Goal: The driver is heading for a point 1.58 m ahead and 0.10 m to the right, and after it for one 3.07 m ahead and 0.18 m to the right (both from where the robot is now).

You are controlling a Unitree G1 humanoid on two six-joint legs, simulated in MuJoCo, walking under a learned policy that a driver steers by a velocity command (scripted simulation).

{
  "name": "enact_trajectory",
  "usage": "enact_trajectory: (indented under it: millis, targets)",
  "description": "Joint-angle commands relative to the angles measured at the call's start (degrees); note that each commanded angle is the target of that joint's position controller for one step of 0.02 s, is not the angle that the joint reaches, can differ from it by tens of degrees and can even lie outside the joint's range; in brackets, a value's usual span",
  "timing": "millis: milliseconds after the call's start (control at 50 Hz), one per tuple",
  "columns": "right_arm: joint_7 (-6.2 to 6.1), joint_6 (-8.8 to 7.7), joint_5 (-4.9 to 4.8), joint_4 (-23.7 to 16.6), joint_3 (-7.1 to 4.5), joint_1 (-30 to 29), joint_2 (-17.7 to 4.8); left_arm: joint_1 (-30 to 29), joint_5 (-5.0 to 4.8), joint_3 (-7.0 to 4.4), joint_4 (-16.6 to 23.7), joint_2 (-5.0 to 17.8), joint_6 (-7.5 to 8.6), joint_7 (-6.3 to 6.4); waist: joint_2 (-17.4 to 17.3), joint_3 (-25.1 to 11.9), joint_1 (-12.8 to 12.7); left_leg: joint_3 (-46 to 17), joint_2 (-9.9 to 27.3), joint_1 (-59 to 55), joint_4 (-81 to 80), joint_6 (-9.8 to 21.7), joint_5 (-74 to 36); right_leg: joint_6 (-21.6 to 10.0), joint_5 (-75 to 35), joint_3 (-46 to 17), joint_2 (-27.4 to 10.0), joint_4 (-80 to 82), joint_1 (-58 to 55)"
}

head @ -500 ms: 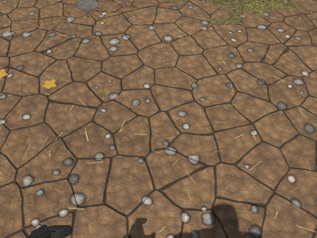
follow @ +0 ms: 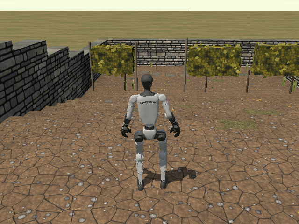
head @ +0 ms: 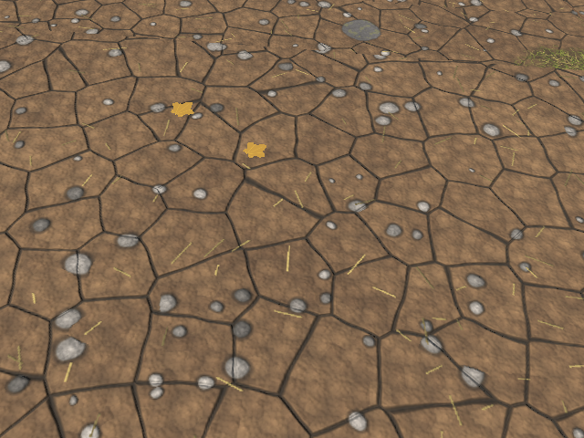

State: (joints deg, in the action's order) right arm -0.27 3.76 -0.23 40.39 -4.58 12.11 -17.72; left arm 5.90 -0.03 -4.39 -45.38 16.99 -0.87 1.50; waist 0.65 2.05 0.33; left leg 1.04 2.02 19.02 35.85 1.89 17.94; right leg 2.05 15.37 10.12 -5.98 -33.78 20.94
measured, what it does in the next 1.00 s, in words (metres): walks ahead: right foot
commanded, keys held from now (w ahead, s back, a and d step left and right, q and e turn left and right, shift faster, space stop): q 0.04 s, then no key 0.50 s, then w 0.46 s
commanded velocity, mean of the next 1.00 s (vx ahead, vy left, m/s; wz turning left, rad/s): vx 0.14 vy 0.00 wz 0.16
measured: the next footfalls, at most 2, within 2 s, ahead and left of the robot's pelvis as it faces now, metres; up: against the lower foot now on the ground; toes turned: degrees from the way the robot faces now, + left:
right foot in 0.40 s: +0.07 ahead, -0.13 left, +0.00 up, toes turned +7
right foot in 1.24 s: +0.46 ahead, -0.09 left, +0.00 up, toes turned +5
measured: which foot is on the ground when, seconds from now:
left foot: down 0.00-1.00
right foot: up 0.00-0.38, down 0.40-0.78, up 0.80-1.00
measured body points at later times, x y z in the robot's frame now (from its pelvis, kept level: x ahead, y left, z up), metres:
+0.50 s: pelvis +0.02 +0.00 +0.01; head +0.03 -0.01 +0.46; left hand +0.10 +0.28 -0.11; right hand +0.20 -0.24 -0.10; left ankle +0.01 +0.10 -0.73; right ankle +0.03 -0.14 -0.73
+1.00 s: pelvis +0.12 +0.02 +0.02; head +0.14 +0.04 +0.47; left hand +0.25 +0.30 -0.10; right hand +0.13 -0.24 -0.10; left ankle +0.03 +0.10 -0.73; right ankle +0.21 -0.13 -0.66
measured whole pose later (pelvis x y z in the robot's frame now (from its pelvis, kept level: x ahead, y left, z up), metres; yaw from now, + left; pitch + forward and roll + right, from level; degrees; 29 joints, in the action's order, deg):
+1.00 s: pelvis +0.12 +0.02 +0.02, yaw +7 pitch +1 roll -1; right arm 0.1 -4.3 -0.2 51.0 -2.9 26.1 -13.0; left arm 6.3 -1.2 -3.3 -50.3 16.8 4.5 -1.7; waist 1.8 0.5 3.5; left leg 0.2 -1.8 0.8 14.3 3.0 14.6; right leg -2.0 11.3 0.3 -4.4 -52.8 33.2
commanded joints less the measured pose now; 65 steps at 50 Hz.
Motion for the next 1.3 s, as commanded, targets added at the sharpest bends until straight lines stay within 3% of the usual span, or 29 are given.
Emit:
enact_trajectory:
  millis: [20, 40, 60, 100, 140, 240, 320, 380, 420, 440, 480, 540, 600, 680, 760, 780, 800, 820, 860, 900, 940, 1020, 1120, 1180, 1220, 1240, 1260, 1280, 1300]
  targets:
    - [-0.53, -1.45, 2.51, -4.2, -3.61, 6.9, -15.5, -5.9, 1.42, -1.41, 6.1, 5.0, 0.40, 0.25, -17.2, -4.2, 3.9, -32.0, 19.9, -8.9, -19.5, 18.0, -22.4, 1.7, 23.2, -9.5, 6.4, -26.5, 19.1]
    - [-0.27, -2.80, 2.90, -4.3, -3.25, 4.4, -14.0, -6.6, 0.27, -1.93, 6.1, 6.3, 0.35, 0.63, -12.1, -3.5, 2.5, -27.3, 16.8, -7.9, -20.1, 15.7, -17.6, 0.5, 17.9, -12.4, 5.3, -30.3, 19.3]
    - [-0.46, -3.55, 1.75, -4.8, -2.85, 0.4, -12.1, -3.9, -0.02, -2.28, 4.7, 6.5, 0.11, 1.02, -9.7, -3.5, 0.2, -22.8, 14.1, -8.0, -19.4, 12.1, -15.0, -0.2, 12.2, -13.0, 4.4, -30.4, 19.4]
    - [-1.06, -3.77, 0.38, -5.5, -1.29, -3.2, -7.9, -0.5, 0.77, -2.66, 2.1, 6.6, -0.27, 1.56, -8.6, -5.4, -1.2, -17.8, 11.2, -7.9, -18.1, 9.2, -18.1, 0.6, 6.2, -12.7, 4.0, -31.8, 16.4]
    - [-1.44, -3.86, 0.88, -5.3, -0.30, -2.4, -5.8, 0.4, 0.25, -2.52, 1.7, 5.8, -0.01, 1.24, -8.2, -7.3, -1.4, -15.6, 10.0, -9.1, -17.5, 9.5, -22.8, 1.3, 3.2, -12.6, 4.4, -32.2, 13.6]
    - [-1.73, -3.67, 0.92, -4.0, -0.16, -1.3, -6.0, -1.8, -0.05, -0.99, 1.7, 3.5, 0.28, 0.45, -8.8, -6.5, 0.6, -15.2, 9.5, -12.4, -16.8, 10.0, -20.5, 2.5, 2.2, -12.8, 3.4, -14.7, 8.5]
    - [-0.80, -3.19, 0.94, -2.8, -0.14, -1.9, -6.5, -0.9, -0.53, -0.81, 1.2, 4.6, 0.55, -0.19, -9.1, -4.7, 1.6, -17.5, 9.9, -9.1, -16.1, 11.5, -19.6, 2.1, 5.4, -11.4, 4.0, -5.4, 0.7]
    - [-0.54, -3.11, -0.10, -1.4, 0.68, -3.2, -4.7, 2.5, 0.06, -0.29, -0.4, 3.6, 1.35, -0.72, -6.7, -4.3, -1.3, -17.0, 7.5, -7.2, -13.3, 8.5, -20.8, 0.2, -8.5, -10.8, 4.3, 12.1, -8.7]
    - [-0.21, -4.18, 1.48, -0.9, 1.13, 0.5, -3.1, 4.0, 1.27, -1.22, -0.7, 9.7, 1.70, -0.50, 2.5, -7.3, 1.8, -12.1, 1.2, -3.1, -9.0, 3.1, -12.2, -3.4, -27.1, -17.7, -3.4, 10.1, -17.5]
    - [-0.03, -4.53, 1.63, -0.5, 1.28, 1.1, -2.0, 1.9, 0.59, -1.04, -1.6, 8.5, 1.55, -0.70, 7.7, -7.8, 3.2, -8.0, -2.1, -4.7, -9.7, 0.9, -7.0, -6.4, -20.4, -18.0, -3.7, 9.5, -13.8]
    - [-0.29, -4.10, 1.44, -0.4, 0.84, -4.0, -3.8, -0.2, 0.69, 0.00, -1.2, 4.7, 1.92, -1.12, 5.7, -5.4, 0.7, -7.3, -2.0, -7.4, -9.2, -0.3, -8.3, -5.3, -9.9, -17.0, -1.3, 11.4, -9.0]
    - [-0.74, -2.84, 1.21, 0.1, 0.74, -4.0, -3.3, 0.6, 0.70, 0.44, -2.4, 4.8, 2.99, -1.08, 4.0, -4.2, 0.2, -8.5, -1.2, -8.2, -9.7, 0.5, -12.2, -3.6, -8.4, -15.3, 0.3, 11.0, -8.1]
    - [-0.91, -2.86, 0.51, 1.8, 0.59, -2.3, -2.4, 3.4, -0.17, 0.17, -4.2, 6.2, 2.47, -0.56, 4.2, -2.0, -0.9, -4.8, -4.6, -3.2, -6.6, 1.2, 8.4, -5.8, 15.8, -16.7, 0.8, 13.0, -7.5]
    - [-0.39, -5.98, -0.87, 1.0, 0.40, -4.1, -1.2, 6.9, -1.03, -0.76, -5.0, 9.5, 3.08, 0.25, 9.5, 5.8, -2.1, -0.9, -2.8, 7.3, 4.7, 1.1, 7.1, -14.8, 30.3, -35.6, -12.5, 23.4, -7.2]
    - [0.48, -7.76, -0.92, 5.9, -0.64, 5.7, -1.5, -0.1, -1.84, -0.28, -3.1, 7.2, 3.19, -0.52, 7.0, 2.9, 3.8, 0.9, -3.4, -13.1, -8.8, 2.9, -0.6, -10.2, 16.7, -22.9, -5.1, 17.8, 1.8]
    - [0.34, -7.78, -0.65, 7.6, -1.41, 10.3, -3.5, -1.1, -1.45, 0.47, -2.6, 4.6, 3.51, -0.71, 2.2, 1.1, 5.2, -4.7, -0.2, -19.0, -11.5, 3.7, -0.1, -7.9, 11.0, -17.8, -1.4, 9.2, 5.4]
    - [0.08, -7.95, -0.52, 8.5, -2.62, 15.5, -8.0, -2.1, -1.14, 1.51, -0.9, 0.7, 4.29, -0.86, -12.4, -0.8, 5.8, -24.0, 9.9, -25.8, -20.7, 8.6, 10.4, -3.6, 7.8, -8.5, 6.0, -8.8, 14.7]
    - [0.85, -8.65, -0.05, 8.2, -2.81, 17.8, -9.9, -4.4, -1.73, 0.94, 0.9, 3.5, 5.36, -0.74, -17.7, 0.5, 7.2, -41.4, 18.7, -27.4, -26.7, 15.5, 11.3, -3.4, 16.6, -11.2, 8.0, -21.0, 23.5]
    - [0.71, -9.85, 0.19, 6.7, -1.07, 12.8, -4.7, -1.3, -2.72, 0.28, -0.8, 5.2, 6.45, -1.62, -7.8, 1.9, 3.4, -33.4, 17.0, -28.1, -25.0, 13.8, 7.6, -5.9, 10.4, -15.2, 2.3, -30.4, 28.8]
    - [0.67, -9.69, -0.02, 6.4, -0.58, 11.0, -4.2, -2.1, -1.78, 0.15, -1.4, 4.6, 6.88, -2.29, -4.7, 2.3, 2.6, -24.7, 14.3, -27.6, -26.4, 10.4, -1.7, -6.5, 2.1, -14.2, -0.5, -27.0, 29.3]
    - [0.51, -9.08, 0.25, 6.9, 0.12, 12.4, -2.6, -3.4, -1.34, 0.45, -1.3, 2.9, 6.62, -3.28, -5.6, 1.5, 2.7, -17.4, 11.5, -25.9, -27.3, 9.1, -13.6, -5.3, -2.8, -12.0, -0.5, -22.6, 25.9]
    - [-0.46, -8.33, -0.02, 8.1, -0.10, 14.4, -4.7, -10.2, -0.75, 1.81, 1.3, 0.0, 6.17, -3.87, -5.0, 3.0, 4.1, -9.2, 8.7, -19.9, -29.2, 8.8, -19.1, -2.0, -12.3, -8.7, 1.7, -8.0, 20.2]
    - [-0.62, -8.42, -0.64, 10.3, -0.37, 16.4, -5.7, -15.6, -1.55, 2.04, 4.0, 1.6, 6.22, -4.47, -6.6, 6.0, 4.3, -6.9, 10.9, -18.1, -30.5, 8.2, -18.0, -3.1, -18.2, -8.6, 3.6, 2.2, 13.7]
    - [-0.72, -7.85, -0.79, 10.7, -0.86, 15.0, -6.6, -12.8, -1.42, 1.08, 4.0, 4.3, 6.65, -4.82, -7.2, 3.3, 1.1, -5.6, 12.6, -23.8, -24.6, 6.5, -33.4, -5.9, -14.5, -8.3, 5.0, 4.2, 9.1]
    - [-0.91, -6.90, -0.29, 10.4, -0.89, 13.7, -6.8, 0.5, -1.37, -1.04, 0.2, 7.8, 6.37, -4.08, -8.1, -5.7, -5.9, -2.7, 10.0, -22.5, -8.8, 4.3, -51.9, -8.7, -12.5, -5.6, 8.4, 4.0, -8.4]
    - [-1.07, -6.67, 0.30, 9.6, -0.26, 13.8, -5.8, 11.1, -1.09, -2.05, -2.3, 10.3, 6.03, -3.40, -5.9, -12.8, -10.0, -1.9, 7.9, -11.6, 5.8, 2.5, -42.6, -11.3, -11.2, -12.0, 2.6, 1.7, -25.7]
    - [-0.30, -7.63, 0.33, 8.6, 1.98, 21.3, 2.4, 18.0, 0.00, -3.28, -3.8, 15.8, 5.74, -3.23, 10.2, -22.9, -6.8, -1.3, -2.4, 11.4, 30.5, -1.9, -8.3, -21.3, 3.3, -40.9, -13.6, 6.1, -47.4]
    - [-0.07, -9.19, -1.03, 9.7, 1.72, 19.5, 0.2, 17.4, -0.51, -1.87, -4.3, 11.1, 5.74, -3.48, 12.3, -25.1, -7.7, -9.5, -4.8, 18.0, 39.2, -1.2, 13.8, -21.8, 13.7, -56.1, -15.9, 17.9, -46.2]
    - [0.10, -10.06, -2.79, 7.4, 0.21, 12.6, -4.8, 11.4, -0.89, -0.98, -3.7, 8.4, 5.94, -3.40, 9.6, -13.4, -6.8, -8.7, -1.2, 23.9, 42.3, -0.1, 10.8, -18.4, 15.1, -47.7, -14.0, 19.5, -37.3]
Velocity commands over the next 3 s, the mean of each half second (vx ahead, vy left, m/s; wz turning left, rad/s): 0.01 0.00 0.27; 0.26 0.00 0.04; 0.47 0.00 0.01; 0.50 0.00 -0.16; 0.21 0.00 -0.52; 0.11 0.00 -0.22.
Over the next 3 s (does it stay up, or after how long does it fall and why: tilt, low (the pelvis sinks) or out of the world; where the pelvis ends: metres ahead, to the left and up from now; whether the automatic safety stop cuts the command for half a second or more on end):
stays up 0.97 0.05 0.01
